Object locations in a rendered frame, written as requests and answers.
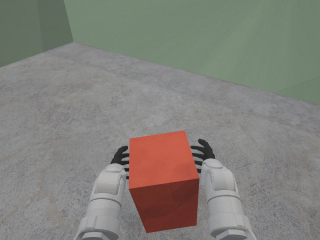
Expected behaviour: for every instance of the right robot hand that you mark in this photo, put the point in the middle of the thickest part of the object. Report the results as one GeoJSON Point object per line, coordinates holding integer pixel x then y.
{"type": "Point", "coordinates": [207, 153]}

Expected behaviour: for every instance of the left robot hand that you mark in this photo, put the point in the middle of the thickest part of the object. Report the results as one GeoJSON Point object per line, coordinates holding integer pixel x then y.
{"type": "Point", "coordinates": [119, 155]}

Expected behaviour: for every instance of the robot left forearm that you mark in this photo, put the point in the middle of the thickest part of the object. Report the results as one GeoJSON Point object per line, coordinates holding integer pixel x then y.
{"type": "Point", "coordinates": [101, 221]}

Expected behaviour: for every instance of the carton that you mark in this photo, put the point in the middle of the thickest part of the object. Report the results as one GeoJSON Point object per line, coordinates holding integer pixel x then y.
{"type": "Point", "coordinates": [163, 181]}

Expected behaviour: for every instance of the robot right forearm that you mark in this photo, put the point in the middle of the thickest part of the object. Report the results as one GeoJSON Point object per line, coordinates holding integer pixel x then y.
{"type": "Point", "coordinates": [226, 217]}

